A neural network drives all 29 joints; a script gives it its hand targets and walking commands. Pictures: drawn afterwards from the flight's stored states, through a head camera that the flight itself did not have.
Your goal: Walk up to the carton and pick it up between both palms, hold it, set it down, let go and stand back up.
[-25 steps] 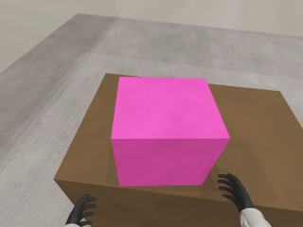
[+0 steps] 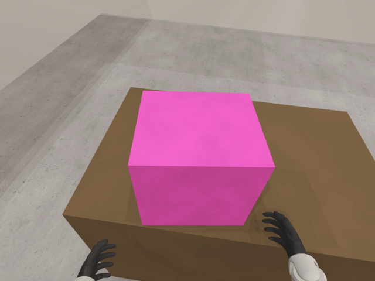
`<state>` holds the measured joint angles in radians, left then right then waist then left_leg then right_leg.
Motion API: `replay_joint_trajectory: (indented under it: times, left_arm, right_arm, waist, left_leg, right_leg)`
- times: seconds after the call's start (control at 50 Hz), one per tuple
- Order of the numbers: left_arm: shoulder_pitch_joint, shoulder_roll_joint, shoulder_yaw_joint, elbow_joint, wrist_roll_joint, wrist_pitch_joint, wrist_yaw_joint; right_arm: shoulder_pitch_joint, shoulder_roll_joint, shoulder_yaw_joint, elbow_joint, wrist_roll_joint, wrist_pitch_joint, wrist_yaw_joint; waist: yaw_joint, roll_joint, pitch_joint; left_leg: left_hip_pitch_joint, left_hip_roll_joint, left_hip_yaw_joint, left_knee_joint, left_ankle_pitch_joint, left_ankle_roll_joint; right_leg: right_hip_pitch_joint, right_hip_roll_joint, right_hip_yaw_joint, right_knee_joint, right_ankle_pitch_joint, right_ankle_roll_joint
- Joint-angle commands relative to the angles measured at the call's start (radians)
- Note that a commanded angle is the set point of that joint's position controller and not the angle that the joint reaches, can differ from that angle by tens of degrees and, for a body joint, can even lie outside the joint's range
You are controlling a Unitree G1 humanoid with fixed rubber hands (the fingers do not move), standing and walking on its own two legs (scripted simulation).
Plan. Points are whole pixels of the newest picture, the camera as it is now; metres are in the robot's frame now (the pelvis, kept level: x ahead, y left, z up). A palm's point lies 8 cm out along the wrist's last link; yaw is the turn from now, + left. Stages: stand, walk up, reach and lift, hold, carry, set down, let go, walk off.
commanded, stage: stand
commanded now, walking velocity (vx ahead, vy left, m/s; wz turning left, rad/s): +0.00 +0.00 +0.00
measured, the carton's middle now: (194, 160) +0.39 -0.01 +0.02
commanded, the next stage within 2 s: none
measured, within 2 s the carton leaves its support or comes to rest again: neither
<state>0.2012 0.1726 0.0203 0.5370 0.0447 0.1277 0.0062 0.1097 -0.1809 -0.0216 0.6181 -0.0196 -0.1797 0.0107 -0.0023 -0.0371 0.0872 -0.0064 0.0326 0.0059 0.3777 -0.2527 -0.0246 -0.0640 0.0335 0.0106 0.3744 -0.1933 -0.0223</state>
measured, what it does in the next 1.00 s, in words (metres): shifts its weight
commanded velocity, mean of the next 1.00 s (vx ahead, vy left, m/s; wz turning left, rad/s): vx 0.00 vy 0.00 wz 0.00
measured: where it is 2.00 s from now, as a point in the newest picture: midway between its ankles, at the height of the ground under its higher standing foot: outside the picture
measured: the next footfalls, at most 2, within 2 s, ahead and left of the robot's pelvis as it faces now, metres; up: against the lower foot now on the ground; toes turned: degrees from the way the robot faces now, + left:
none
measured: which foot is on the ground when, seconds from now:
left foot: down 0.00-1.00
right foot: down 0.00-1.00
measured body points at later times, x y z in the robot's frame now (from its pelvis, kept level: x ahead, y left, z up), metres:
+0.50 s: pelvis +0.01 +0.03 -0.01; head +0.00 +0.04 +0.44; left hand +0.14 +0.26 -0.14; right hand +0.21 -0.22 -0.04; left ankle -0.02 +0.13 -0.74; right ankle +0.02 -0.11 -0.74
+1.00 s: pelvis +0.03 +0.05 -0.01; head +0.02 +0.06 +0.44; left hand +0.17 +0.28 -0.14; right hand +0.20 -0.21 -0.04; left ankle -0.02 +0.13 -0.74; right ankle +0.02 -0.11 -0.74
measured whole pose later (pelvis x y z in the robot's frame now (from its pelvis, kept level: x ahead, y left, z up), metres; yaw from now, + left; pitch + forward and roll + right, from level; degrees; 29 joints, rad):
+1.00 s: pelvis +0.03 +0.05 -0.01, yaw -5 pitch +1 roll -1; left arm 0.20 0.18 0.09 0.82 0.03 0.03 -0.04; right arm 0.22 -0.21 -0.07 0.42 -0.02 -0.07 -0.03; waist -0.01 -0.01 -0.05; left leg -0.19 0.01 0.10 0.58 -0.40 0.05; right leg -0.27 0.01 0.10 0.54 -0.28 0.05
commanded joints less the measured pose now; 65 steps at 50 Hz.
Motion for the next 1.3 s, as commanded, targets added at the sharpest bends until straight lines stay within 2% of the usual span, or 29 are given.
replay_joint_trajectory:
  times: [0.0,0.06,0.08,0.12,0.18,0.22,0.26,0.28,0.34,0.42,0.46,0.5,0.54,0.62,0.68,0.7,0.76,0.78,0.82,0.86,0.94,0.98,1.0,1.04,1.06,1.12,1.16,1.2,1.28]
  left_arm:
    - [-0.012,0.165,0.062,-0.001,-0.002,-0.136,-0.036]
    - [-0.044,0.128,0.061,0.036,-0.004,-0.156,-0.050]
    - [-0.068,0.137,0.070,0.026,0.004,-0.155,-0.056]
    - [-0.064,0.148,0.074,0.037,0.002,-0.155,-0.064]
    - [-0.036,0.135,0.067,0.071,0.000,-0.156,-0.067]
    - [-0.055,0.165,0.084,0.083,0.001,-0.151,-0.063]
    - [-0.019,0.116,0.065,0.102,-0.017,-0.148,-0.070]
    - [-0.009,0.126,0.071,0.099,-0.007,-0.154,-0.073]
    - [-0.033,0.127,0.068,0.125,-0.009,-0.160,-0.074]
    - [-0.055,0.127,0.073,0.132,-0.011,-0.159,-0.063]
    - [-0.036,0.134,0.081,0.142,-0.002,-0.152,-0.052]
    - [-0.056,0.148,0.085,0.154,0.002,-0.146,-0.054]
    - [0.006,0.084,0.072,0.173,-0.014,-0.142,-0.061]
    - [-0.013,0.101,0.077,0.187,-0.016,-0.140,-0.058]
    - [-0.037,0.087,0.072,0.182,-0.010,-0.139,-0.057]
    - [-0.038,0.086,0.076,0.183,-0.016,-0.134,-0.050]
    - [-0.057,0.141,0.088,0.174,-0.005,-0.121,-0.047]
    - [-0.041,0.093,0.075,0.181,-0.009,-0.129,-0.043]
    - [-0.042,0.110,0.087,0.197,-0.017,-0.128,-0.039]
    - [-0.025,0.076,0.080,0.198,-0.013,-0.126,-0.040]
    - [-0.033,0.096,0.085,0.190,-0.013,-0.119,-0.045]
    - [-0.086,0.094,0.081,0.179,-0.014,-0.120,-0.044]
    - [-0.050,0.088,0.082,0.178,-0.017,-0.116,-0.039]
    - [-0.031,0.084,0.078,0.192,-0.018,-0.114,-0.041]
    - [-0.057,0.085,0.081,0.193,-0.013,-0.119,-0.039]
    - [-0.041,0.083,0.080,0.196,-0.011,-0.118,-0.034]
    - [-0.003,0.099,0.088,0.201,-0.021,-0.112,-0.031]
    - [-0.033,0.058,0.073,0.197,-0.013,-0.117,-0.036]
    - [-0.041,0.104,0.085,0.198,-0.011,-0.118,-0.036]
  right_arm:
    - [0.098,-0.153,-0.054,-0.026,-0.030,0.189,-0.010]
    - [0.166,-0.185,-0.063,-0.035,-0.017,0.189,-0.004]
    - [0.159,-0.180,-0.058,-0.045,-0.016,0.173,-0.005]
    - [0.154,-0.138,-0.051,-0.073,-0.023,0.177,0.003]
    - [0.152,-0.144,-0.049,-0.089,-0.017,0.175,-0.005]
    - [0.122,-0.129,-0.044,-0.120,-0.021,0.173,-0.011]
    - [0.132,-0.127,-0.045,-0.133,-0.019,0.166,0.000]
    - [0.154,-0.128,-0.041,-0.123,-0.020,0.170,0.000]
    - [0.160,-0.112,-0.047,-0.127,-0.020,0.153,-0.002]
    - [0.187,-0.118,-0.045,-0.137,-0.009,0.151,-0.015]
    - [0.143,-0.119,-0.048,-0.161,-0.020,0.152,-0.019]
    - [0.195,-0.110,-0.044,-0.144,-0.022,0.157,-0.017]
    - [0.167,-0.148,-0.063,-0.164,-0.027,0.163,-0.018]
    - [0.198,-0.133,-0.055,-0.153,-0.015,0.169,-0.022]
    - [0.235,-0.111,-0.057,-0.131,-0.012,0.158,-0.022]
    - [0.217,-0.119,-0.050,-0.130,-0.018,0.167,-0.024]
    - [0.212,-0.137,-0.059,-0.164,-0.027,0.180,-0.027]
    - [0.224,-0.147,-0.064,-0.163,-0.016,0.173,-0.032]
    - [0.231,-0.132,-0.053,-0.145,-0.016,0.168,-0.026]
    - [0.203,-0.161,-0.065,-0.150,-0.018,0.165,-0.031]
    - [0.216,-0.098,-0.041,-0.144,-0.014,0.171,-0.033]
    - [0.222,-0.118,-0.048,-0.148,-0.021,0.172,-0.031]
    - [0.194,-0.106,-0.043,-0.144,-0.022,0.180,-0.039]
    - [0.224,-0.139,-0.057,-0.151,-0.016,0.178,-0.032]
    - [0.218,-0.107,-0.050,-0.149,-0.015,0.176,-0.034]
    - [0.224,-0.105,-0.046,-0.143,-0.022,0.168,-0.035]
    - [0.200,-0.118,-0.048,-0.146,-0.021,0.170,-0.032]
    - [0.228,-0.137,-0.059,-0.115,-0.012,0.185,-0.039]
    - [0.215,-0.100,-0.048,-0.144,-0.016,0.176,-0.024]
  waist:
    - [-0.032,0.091,0.026]
    - [-0.037,-0.003,-0.112]
    - [-0.026,0.113,-0.126]
    - [-0.023,0.077,-0.129]
    - [-0.022,0.137,-0.088]
    - [-0.004,0.042,-0.084]
    - [-0.006,0.138,-0.085]
    - [0.000,0.079,-0.085]
    - [-0.003,0.085,-0.116]
    - [-0.017,0.134,-0.124]
    - [0.008,0.138,-0.114]
    - [-0.023,0.075,-0.128]
    - [0.008,0.171,-0.185]
    - [-0.004,0.041,-0.112]
    - [-0.027,0.157,-0.108]
    - [0.003,0.155,-0.074]
    - [-0.023,0.098,-0.079]
    - [-0.018,0.155,-0.076]
    - [-0.012,0.049,-0.122]
    - [0.012,0.150,-0.125]
    - [-0.007,0.114,-0.140]
    - [-0.029,0.133,-0.084]
    - [0.001,0.123,-0.058]
    - [-0.021,0.157,-0.110]
    - [-0.021,0.070,-0.100]
    - [-0.021,0.105,-0.125]
    - [0.012,0.100,-0.092]
    - [-0.021,0.150,-0.072]
    - [-0.024,0.055,-0.076]
  left_leg:
    - [-0.210,0.082,0.007,0.024,0.011,0.020]
    - [-0.177,0.064,0.000,0.067,0.025,0.019]
    - [-0.193,0.060,0.002,0.078,0.011,0.019]
    - [-0.215,0.071,-0.006,0.078,-0.049,0.029]
    - [-0.288,0.083,-0.033,0.034,-0.065,0.060]
    - [-0.269,0.097,-0.045,0.054,-0.068,0.054]
    - [-0.281,0.082,-0.032,0.056,-0.041,0.058]
    - [-0.293,0.089,-0.054,0.037,-0.069,0.055]
    - [-0.288,0.091,-0.057,0.040,-0.048,0.059]
    - [-0.246,0.105,-0.057,0.074,0.240,0.076]
    - [-0.222,0.094,-0.029,0.090,0.199,0.071]
    - [-0.223,0.095,-0.039,0.075,0.194,0.064]
    - [-0.162,0.083,0.005,0.100,0.235,0.067]
    - [-0.191,0.090,-0.023,0.074,0.174,0.067]
    - [-0.216,0.094,-0.025,0.061,0.244,0.069]
    - [-0.229,0.092,-0.010,0.064,0.189,0.060]
    - [-0.180,0.099,-0.003,0.073,0.201,0.067]
    - [-0.232,0.103,-0.013,0.065,0.227,0.075]
    - [-0.143,0.093,0.005,0.076,0.278,0.072]
    - [-0.157,0.124,-0.010,0.101,0.410,0.091]
    - [-0.160,0.093,0.016,0.107,0.431,0.071]
    - [-0.211,0.105,0.019,0.072,0.272,0.077]
    - [-0.225,0.103,0.011,0.054,0.272,0.085]
    - [-0.149,0.084,0.022,0.072,0.287,0.070]
    - [-0.197,0.107,0.007,0.081,0.284,0.076]
    - [-0.141,0.102,0.025,0.102,0.415,0.078]
    - [-0.164,0.096,0.004,0.071,0.265,0.074]
    - [-0.176,0.080,0.024,0.073,0.242,0.067]
    - [-0.202,0.081,0.001,0.062,0.107,0.072]
  right_leg:
    - [-0.176,-0.111,0.131,-0.039,0.146,0.024]
    - [-0.172,-0.104,0.156,-0.041,0.119,0.023]
    - [-0.169,-0.095,0.142,-0.017,0.107,0.027]
    - [-0.225,-0.082,0.133,-0.014,0.034,0.032]
    - [-0.216,-0.073,0.117,0.007,0.084,0.029]
    - [-0.264,-0.066,0.106,0.042,0.060,0.024]
    - [-0.242,-0.066,0.116,0.063,0.095,0.028]
    - [-0.251,-0.069,0.116,0.047,0.075,0.030]
    - [-0.239,-0.064,0.108,0.058,0.108,0.028]
    - [-0.224,-0.073,0.109,0.097,0.208,0.031]
    - [-0.272,-0.057,0.093,0.107,0.151,0.036]
    - [-0.238,-0.069,0.079,0.123,0.215,0.037]
    - [-0.232,-0.055,0.081,0.118,0.166,0.053]
    - [-0.238,-0.058,0.089,0.093,0.201,0.047]
    - [-0.241,-0.058,0.086,0.123,0.179,0.050]
    - [-0.240,-0.058,0.071,0.121,0.180,0.054]
    - [-0.282,-0.061,0.092,0.097,0.164,0.054]
    - [-0.230,-0.057,0.074,0.100,0.169,0.054]
    - [-0.255,-0.051,0.074,0.138,0.203,0.051]
    - [-0.237,-0.048,0.068,0.118,0.183,0.055]
    - [-0.199,-0.054,0.061,0.154,0.238,0.057]
    - [-0.240,-0.064,0.077,0.133,0.184,0.066]
    - [-0.242,-0.054,0.062,0.142,0.159,0.062]
    - [-0.244,-0.050,0.070,0.138,0.177,0.060]
    - [-0.222,-0.052,0.042,0.138,0.187,0.061]
    - [-0.210,-0.068,0.077,0.128,0.221,0.061]
    - [-0.213,-0.064,0.079,0.115,0.197,0.046]
    - [-0.217,-0.065,0.102,0.100,0.200,0.049]
    - [-0.221,-0.069,0.090,0.118,0.227,0.060]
